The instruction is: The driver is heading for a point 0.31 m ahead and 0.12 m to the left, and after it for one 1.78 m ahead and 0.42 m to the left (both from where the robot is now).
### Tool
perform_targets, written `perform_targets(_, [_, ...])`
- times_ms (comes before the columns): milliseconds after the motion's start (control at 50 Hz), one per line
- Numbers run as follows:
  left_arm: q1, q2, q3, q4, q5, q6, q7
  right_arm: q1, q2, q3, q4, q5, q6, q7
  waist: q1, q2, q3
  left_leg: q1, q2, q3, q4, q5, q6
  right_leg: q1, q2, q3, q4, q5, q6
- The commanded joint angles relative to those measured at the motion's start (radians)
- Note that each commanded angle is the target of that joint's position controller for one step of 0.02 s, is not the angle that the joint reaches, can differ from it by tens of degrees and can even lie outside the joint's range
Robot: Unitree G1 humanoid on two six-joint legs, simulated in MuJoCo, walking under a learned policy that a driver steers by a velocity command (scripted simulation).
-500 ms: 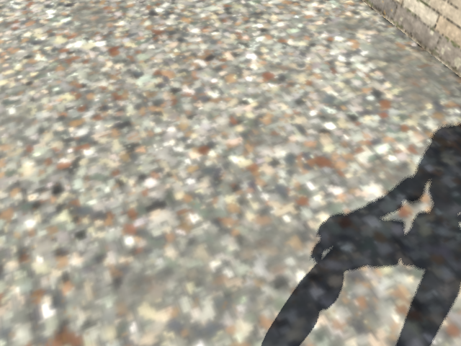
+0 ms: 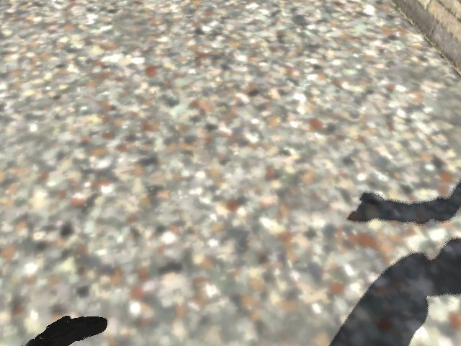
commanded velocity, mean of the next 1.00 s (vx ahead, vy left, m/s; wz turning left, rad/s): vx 0.22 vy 0.00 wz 0.54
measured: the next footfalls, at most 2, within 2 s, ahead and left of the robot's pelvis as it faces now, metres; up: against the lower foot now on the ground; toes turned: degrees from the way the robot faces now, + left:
right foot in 0.06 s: +0.20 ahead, -0.14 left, +0.00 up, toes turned +7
left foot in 0.54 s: +0.37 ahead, +0.14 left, +0.00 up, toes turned +20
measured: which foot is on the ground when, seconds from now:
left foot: down 0.00-0.06, up 0.08-0.52, down 0.54-0.96, up 0.98-1.00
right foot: up 0.00-0.04, down 0.06-0.54, up 0.56-0.94, down 0.96-1.00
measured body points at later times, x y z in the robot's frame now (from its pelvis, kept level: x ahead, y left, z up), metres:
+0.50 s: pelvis +0.23 -0.01 -0.01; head +0.28 +0.01 +0.44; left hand +0.19 +0.29 -0.13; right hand +0.52 -0.17 -0.08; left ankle +0.34 +0.14 -0.72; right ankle +0.16 -0.14 -0.74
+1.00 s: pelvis +0.33 +0.00 -0.01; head +0.36 +0.00 +0.44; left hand +0.30 +0.30 -0.11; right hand +0.62 -0.14 -0.10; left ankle +0.33 +0.13 -0.73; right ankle +0.42 -0.09 -0.74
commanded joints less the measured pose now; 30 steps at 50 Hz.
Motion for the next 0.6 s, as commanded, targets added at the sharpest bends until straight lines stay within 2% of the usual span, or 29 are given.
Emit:
perform_targets(20, [0.025,0.137,0.056,-0.057,-0.009,-0.027,0.0,-0.022,-0.145,-0.042,-0.059,-0.001,-0.003,-0.007,0.077,0.159,-0.046,-0.067,0.232,-0.231,-0.008,0.174,0.113,0.221,0.018,-0.023,-0.052,-0.052,-0.045])
perform_targets(40, [0.105,0.157,0.069,-0.039,-0.002,-0.031,0.005,-0.021,-0.112,-0.032,-0.064,-0.005,-0.003,-0.004,0.118,0.15,-0.087,-0.09,0.191,-0.208,0.081,0.187,0.085,0.347,-0.002,-0.024,-0.079,-0.07,-0.075])
perform_targets(60, [0.232,0.205,0.084,-0.029,0.015,-0.034,0.014,-0.01,-0.047,-0.008,-0.078,-0.016,-0.007,0.001,0.17,0.047,-0.204,-0.181,0.128,-0.127,0.336,0.089,0.049,0.567,-0.156,0.118,-0.082,-0.153,-0.136])
perform_targets(80, [0.32,0.293,0.106,0.001,0.025,-0.018,0.013,0.129,0.016,0.012,-0.108,0.004,-0.017,0.003,0.118,-0.267,-0.324,-0.512,-0.01,0.019,0.665,-0.265,-0.018,0.876,-0.38,0.557,-0.158,-0.353,-0.301])
perform_targets(100, [0.324,0.226,0.096,0.005,0.003,-0.012,0.005,0.12,-0.081,-0.003,-0.094,0.017,-0.019,-0.001,0.14,-0.235,-0.279,-0.665,0.07,0.015,0.822,-0.253,-0.031,0.854,-0.41,0.717,-0.229,-0.627,-0.31])
perform_targets(120, [0.282,0.162,0.079,-0.007,0.0,-0.01,0.008,0.016,-0.146,-0.022,-0.099,0.011,-0.013,-0.003,0.168,-0.127,-0.155,-0.692,0.105,0.02,0.869,-0.157,-0.035,0.745,-0.359,0.571,-0.247,-0.618,-0.265])
perform_targets(140, [0.231,0.137,0.068,-0.011,0.009,-0.005,0.01,-0.045,-0.145,-0.026,-0.11,-0.001,-0.006,-0.005,0.158,-0.062,-0.085,-0.665,0.137,0.05,0.858,-0.082,-0.04,0.634,-0.314,0.422,-0.25,-0.47,-0.235])
perform_targets(160, [0.199,0.11,0.058,-0.005,0.013,-0.002,0.01,-0.075,-0.133,-0.028,-0.121,-0.011,-0.005,-0.002,0.143,-0.056,-0.035,-0.644,0.162,0.05,0.818,-0.03,-0.044,0.552,-0.273,0.317,-0.267,-0.343,-0.228])
perform_targets(200, [0.177,0.085,0.051,0.009,0.016,-0.006,0.014,-0.063,-0.099,-0.028,-0.125,0.001,0.003,0.01,0.112,-0.106,-0.013,-0.574,0.197,0.068,0.768,0.021,-0.047,0.47,-0.22,0.173,-0.309,-0.219,-0.213])
perform_targets(240, [0.175,0.093,0.055,0.026,0.012,-0.011,0.014,-0.08,-0.069,-0.024,-0.134,0.001,0.012,0.013,0.105,-0.091,0.008,-0.576,0.2,0.088,0.726,0.043,-0.059,0.443,-0.218,0.085,-0.333,-0.074,-0.231])
perform_targets(300, [0.156,0.139,0.071,0.051,0.014,-0.003,0.021,-0.121,-0.045,-0.017,-0.158,-0.015,0.019,0.013,0.091,-0.063,0.006,-0.58,0.196,0.118,0.586,0.102,-0.091,0.452,-0.231,-0.046,-0.304,0.317,-0.25])
perform_targets(380, [0.142,0.165,0.075,0.076,0.002,0.026,0.038,-0.201,-0.024,-0.008,-0.172,-0.014,0.016,0.039,0.118,-0.061,-0.02,-0.453,0.173,0.19,0.337,0.318,-0.081,0.447,-0.195,-0.196,-0.275,0.378,-0.218])
perform_targets(440, [0.157,0.191,0.083,0.096,-0.017,0.04,0.041,-0.246,-0.044,-0.019,-0.198,-0.013,0.019,0.061,0.125,-0.061,-0.03,-0.408,0.156,0.21,0.23,0.301,-0.048,0.51,-0.22,-0.216,-0.218,0.382,-0.202])
perform_targets(480, [0.139,0.212,0.092,0.094,-0.034,0.048,0.044,-0.222,-0.079,-0.036,-0.206,-0.019,0.024,0.069,0.096,-0.071,-0.053,-0.35,0.125,0.234,0.185,0.215,-0.01,0.542,-0.234,-0.223,-0.12,0.489,-0.186])
perform_targets(500, [0.127,0.215,0.096,0.091,-0.042,0.052,0.046,-0.165,-0.101,-0.049,-0.195,-0.021,0.025,0.068,0.062,-0.066,-0.079,-0.277,0.098,0.251,0.136,0.209,0.015,0.542,-0.223,-0.237,-0.023,0.54,-0.17])
perform_targets(520, [0.127,0.192,0.09,0.088,-0.043,0.055,0.046,-0.058,-0.137,-0.07,-0.165,-0.023,0.024,0.059,0.009,-0.025,-0.13,-0.129,0.059,0.263,0.047,0.298,0.048,0.504,-0.178,-0.268,0.146,0.502,-0.137])
perform_targets(540, [0.18,0.157,0.075,0.078,-0.008,0.051,0.04,0.02,-0.212,-0.093,-0.161,-0.021,0.027,0.035,-0.016,0.112,-0.197,0.111,0.174,0.092,0.034,0.671,0.113,0.3,-0.11,-0.28,0.409,0.169,-0.073])
perform_targets(560, [0.27,0.059,0.039,0.044,0.048,0.045,0.026,-0.03,-0.307,-0.092,-0.197,-0.044,0.025,0.018,0.091,0.342,-0.294,0.378,0.462,-0.359,0.086,1.064,0.334,-0.065,0.073,-0.223,0.773,-0.713,0.002])
perform_targets(580, [0.255,0.132,0.045,0.063,0.034,0.042,0.012,-0.022,-0.242,-0.073,-0.22,-0.041,0.021,0.024,0.024,0.216,-0.469,0.389,0.494,-0.43,0.043,0.972,0.395,-0.066,0.051,-0.005,0.884,-0.717,0.003])
perform_targets(600, [0.18,0.175,0.054,0.038,-0.007,0.047,0.008,-0.084,-0.203,-0.065,-0.222,-0.036,0.019,0.03,0.026,0.164,-0.38,0.302,0.45,-0.356,-0.009,0.733,0.367,-0.129,0.029,-0.003,0.875,-0.609,-0.006])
